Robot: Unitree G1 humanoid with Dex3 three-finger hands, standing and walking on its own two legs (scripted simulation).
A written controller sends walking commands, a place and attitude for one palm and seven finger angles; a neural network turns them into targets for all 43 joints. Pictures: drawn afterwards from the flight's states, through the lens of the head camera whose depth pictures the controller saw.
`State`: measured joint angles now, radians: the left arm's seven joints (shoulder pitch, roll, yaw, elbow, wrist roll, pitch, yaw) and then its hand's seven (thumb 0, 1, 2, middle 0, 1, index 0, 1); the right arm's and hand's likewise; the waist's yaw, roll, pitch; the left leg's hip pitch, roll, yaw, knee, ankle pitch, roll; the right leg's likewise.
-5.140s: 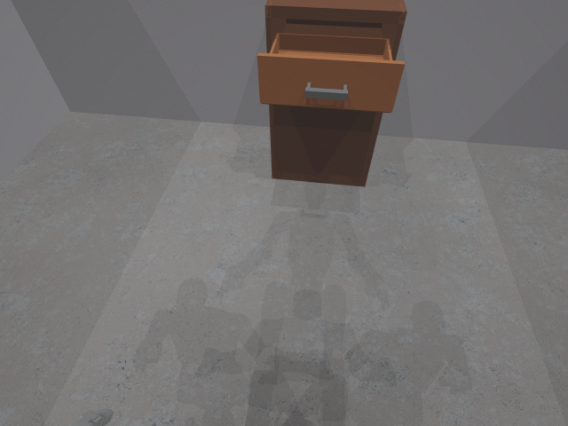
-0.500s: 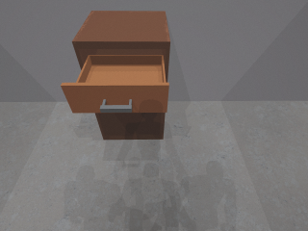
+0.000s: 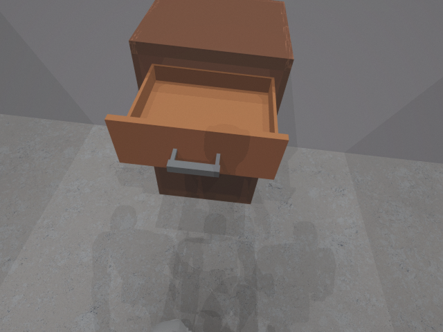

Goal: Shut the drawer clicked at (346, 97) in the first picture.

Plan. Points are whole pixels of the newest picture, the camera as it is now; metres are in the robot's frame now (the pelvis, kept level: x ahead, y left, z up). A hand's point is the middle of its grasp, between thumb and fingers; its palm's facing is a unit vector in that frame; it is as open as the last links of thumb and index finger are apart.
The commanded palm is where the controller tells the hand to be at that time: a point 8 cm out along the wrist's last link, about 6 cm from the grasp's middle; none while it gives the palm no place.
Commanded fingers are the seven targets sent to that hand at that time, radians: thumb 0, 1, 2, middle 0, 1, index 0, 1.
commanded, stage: take the last steps up to it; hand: left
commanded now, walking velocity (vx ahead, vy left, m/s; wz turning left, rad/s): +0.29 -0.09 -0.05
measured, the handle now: (194, 161) +0.50 +0.12 -0.05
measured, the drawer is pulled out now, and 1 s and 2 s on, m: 0.30 0.30 0.30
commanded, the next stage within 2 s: come to a stop and stand still in 0.44 s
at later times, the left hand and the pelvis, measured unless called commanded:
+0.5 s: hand (171, 271) +0.25 +0.13 -0.14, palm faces -0.03 -0.98 -0.22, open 7.4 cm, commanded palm none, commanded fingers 0.00 0.90 0.90 -0.20 -0.30 -0.20 -0.30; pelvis +0.14 -0.05 +0.01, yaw -1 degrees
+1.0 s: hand (165, 298) +0.20 +0.14 -0.16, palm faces +0.05 -0.98 -0.20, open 7.3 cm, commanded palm none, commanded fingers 0.00 0.90 0.90 -0.20 -0.30 -0.20 -0.30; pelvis +0.18 -0.04 +0.02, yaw -2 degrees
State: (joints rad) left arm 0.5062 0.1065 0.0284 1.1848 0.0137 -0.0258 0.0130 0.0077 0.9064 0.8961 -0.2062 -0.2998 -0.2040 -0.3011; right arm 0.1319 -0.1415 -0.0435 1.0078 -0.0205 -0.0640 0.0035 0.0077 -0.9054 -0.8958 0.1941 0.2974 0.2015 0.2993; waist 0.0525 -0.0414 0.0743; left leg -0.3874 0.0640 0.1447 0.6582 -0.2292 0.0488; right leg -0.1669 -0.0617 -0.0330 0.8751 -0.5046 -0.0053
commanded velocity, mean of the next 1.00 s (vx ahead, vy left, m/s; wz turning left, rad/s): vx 0.03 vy -0.03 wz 0.00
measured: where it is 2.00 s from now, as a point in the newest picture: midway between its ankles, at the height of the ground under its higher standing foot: outside the picture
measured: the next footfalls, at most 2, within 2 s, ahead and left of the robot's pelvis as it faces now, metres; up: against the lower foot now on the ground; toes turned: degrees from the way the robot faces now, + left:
right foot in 0.46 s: +0.24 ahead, -0.16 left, +0.00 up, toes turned -8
left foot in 0.80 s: +0.24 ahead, +0.05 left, +0.00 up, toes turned +1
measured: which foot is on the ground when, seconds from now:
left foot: down 0.00-0.46, up 0.48-0.78, down 0.80-1.00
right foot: up 0.00-0.44, down 0.46-0.84, up 0.86-1.00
